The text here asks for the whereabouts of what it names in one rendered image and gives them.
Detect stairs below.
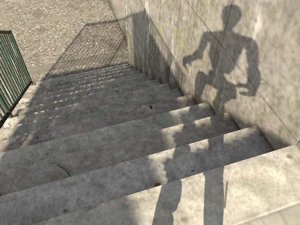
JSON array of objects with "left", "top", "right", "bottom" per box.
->
[{"left": 0, "top": 63, "right": 275, "bottom": 225}]

